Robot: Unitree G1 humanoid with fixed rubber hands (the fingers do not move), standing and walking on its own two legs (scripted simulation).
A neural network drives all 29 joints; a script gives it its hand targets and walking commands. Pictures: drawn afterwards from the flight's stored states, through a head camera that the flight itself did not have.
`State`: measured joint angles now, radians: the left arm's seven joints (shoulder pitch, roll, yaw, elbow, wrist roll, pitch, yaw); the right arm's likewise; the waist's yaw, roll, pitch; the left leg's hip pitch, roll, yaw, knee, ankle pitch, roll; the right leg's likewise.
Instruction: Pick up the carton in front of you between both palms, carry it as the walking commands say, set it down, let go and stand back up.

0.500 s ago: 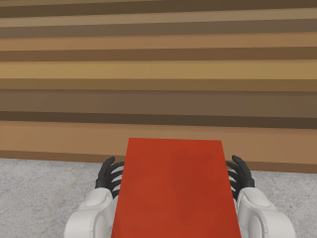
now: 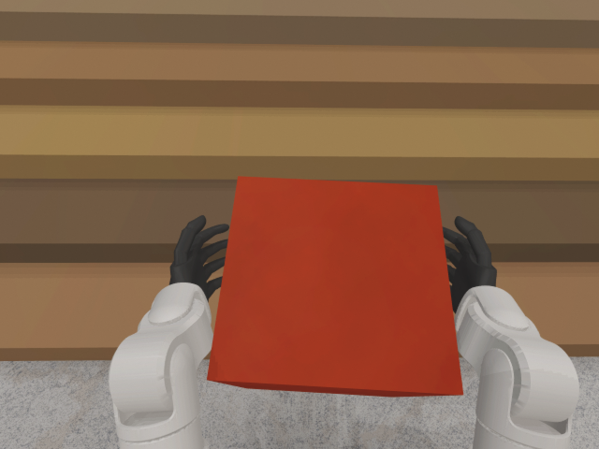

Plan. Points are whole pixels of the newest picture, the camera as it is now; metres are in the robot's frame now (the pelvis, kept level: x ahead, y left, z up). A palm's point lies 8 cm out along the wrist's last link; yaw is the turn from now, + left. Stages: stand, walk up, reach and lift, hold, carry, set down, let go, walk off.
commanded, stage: carry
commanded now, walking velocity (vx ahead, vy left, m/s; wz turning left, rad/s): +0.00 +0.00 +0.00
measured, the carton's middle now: (326, 303) +0.29 +0.00 +0.06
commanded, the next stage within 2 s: none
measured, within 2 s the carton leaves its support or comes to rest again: neither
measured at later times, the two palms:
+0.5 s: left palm (220, 175) +0.47 +0.15 +0.10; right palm (425, 168) +0.49 -0.15 +0.10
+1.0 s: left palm (212, 163) +0.50 +0.16 +0.10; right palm (413, 156) +0.52 -0.14 +0.10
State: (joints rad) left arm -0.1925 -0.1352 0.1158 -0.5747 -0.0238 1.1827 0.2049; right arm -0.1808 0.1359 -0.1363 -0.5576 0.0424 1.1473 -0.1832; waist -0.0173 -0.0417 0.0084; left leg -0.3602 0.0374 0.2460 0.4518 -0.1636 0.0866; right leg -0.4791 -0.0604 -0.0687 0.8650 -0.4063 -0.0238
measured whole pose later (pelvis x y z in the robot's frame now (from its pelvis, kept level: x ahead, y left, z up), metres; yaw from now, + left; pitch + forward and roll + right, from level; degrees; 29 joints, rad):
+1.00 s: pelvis +0.18 +0.00 +0.01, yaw +2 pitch +6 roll +0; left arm -0.37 -0.18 0.22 -0.22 0.05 0.99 0.18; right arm -0.38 0.14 -0.26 -0.19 -0.02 0.97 -0.17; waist 0.03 -0.01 0.00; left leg -0.36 0.02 0.11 0.60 -0.38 0.01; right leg -0.19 -0.04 -0.15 0.38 -0.26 -0.03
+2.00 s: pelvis +0.14 +0.00 +0.00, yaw +0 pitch +1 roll +0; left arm -0.42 -0.16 0.28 -0.01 0.08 1.03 0.19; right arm -0.45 0.15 -0.30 0.02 -0.08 1.01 -0.18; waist 0.00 0.00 -0.08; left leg -0.36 0.04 0.15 0.52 -0.19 0.04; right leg -0.24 -0.04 -0.11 0.54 -0.33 0.00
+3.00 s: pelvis +0.13 -0.01 +0.00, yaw +0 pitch +1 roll +0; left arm -0.44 -0.16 0.29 -0.01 0.08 1.03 0.19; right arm -0.46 0.15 -0.30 0.02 -0.08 1.02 -0.18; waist 0.00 0.00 -0.08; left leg -0.37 0.05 0.14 0.50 -0.15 0.03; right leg -0.26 -0.03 -0.11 0.55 -0.31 -0.02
